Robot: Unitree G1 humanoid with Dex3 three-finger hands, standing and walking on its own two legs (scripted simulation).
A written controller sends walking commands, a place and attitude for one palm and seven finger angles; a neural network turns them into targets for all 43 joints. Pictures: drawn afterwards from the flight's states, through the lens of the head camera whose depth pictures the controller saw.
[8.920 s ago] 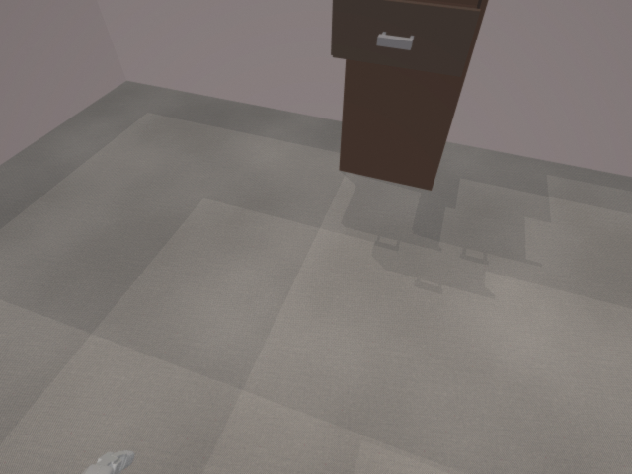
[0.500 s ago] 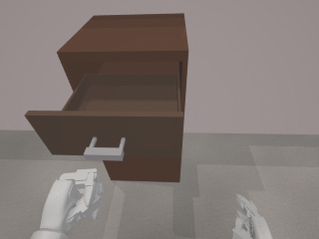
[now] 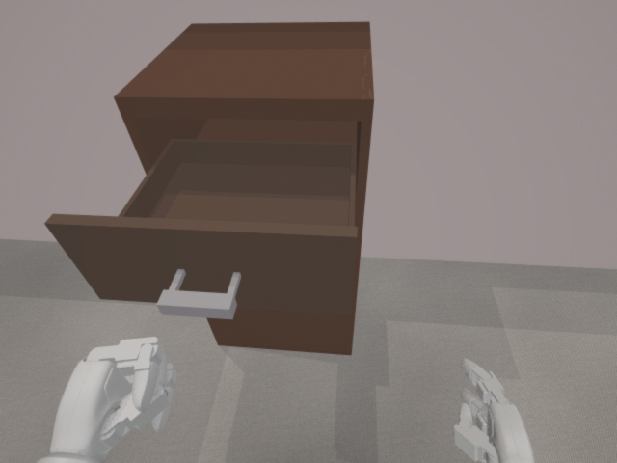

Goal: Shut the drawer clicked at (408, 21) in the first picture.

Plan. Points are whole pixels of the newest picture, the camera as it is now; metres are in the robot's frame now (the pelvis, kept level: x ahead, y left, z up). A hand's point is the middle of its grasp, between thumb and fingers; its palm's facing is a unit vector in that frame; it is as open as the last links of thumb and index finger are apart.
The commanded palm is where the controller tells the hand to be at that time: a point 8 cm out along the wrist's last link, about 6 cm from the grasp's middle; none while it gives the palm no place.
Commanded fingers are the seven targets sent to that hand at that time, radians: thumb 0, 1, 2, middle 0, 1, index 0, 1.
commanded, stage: bring the fist close to the handle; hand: left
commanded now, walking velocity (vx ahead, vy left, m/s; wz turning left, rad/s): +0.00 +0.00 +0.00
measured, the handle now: (202, 291) +0.33 +0.19 +0.05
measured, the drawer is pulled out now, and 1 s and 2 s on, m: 0.29 0.29 0.25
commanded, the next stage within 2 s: push the drawer shut in 1.12 s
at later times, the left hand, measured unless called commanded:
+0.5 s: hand (198, 379) +0.20 +0.15 +0.07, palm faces -0.01 -1.00 -0.03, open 3.3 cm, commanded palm +0.17 +0.21 +0.07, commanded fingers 0.00 0.90 0.90 -1.40 -1.60 -1.40 -1.60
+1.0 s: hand (209, 366) +0.22 +0.15 +0.05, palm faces +0.02 -1.00 -0.04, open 3.3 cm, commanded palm +0.19 +0.21 +0.05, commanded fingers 0.00 0.90 0.90 -1.40 -1.60 -1.40 -1.60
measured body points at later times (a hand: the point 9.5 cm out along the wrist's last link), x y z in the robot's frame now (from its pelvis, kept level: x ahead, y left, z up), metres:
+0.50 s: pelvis -0.02 +0.01 -0.02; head +0.00 +0.00 +0.43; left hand +0.19 +0.21 +0.07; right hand +0.14 -0.22 -0.10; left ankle +0.03 +0.12 -0.71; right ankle -0.05 -0.07 -0.71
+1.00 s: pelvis -0.01 +0.01 -0.03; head +0.02 +0.00 +0.42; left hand +0.22 +0.20 +0.05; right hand +0.15 -0.22 -0.11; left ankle +0.03 +0.12 -0.71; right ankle -0.06 -0.07 -0.71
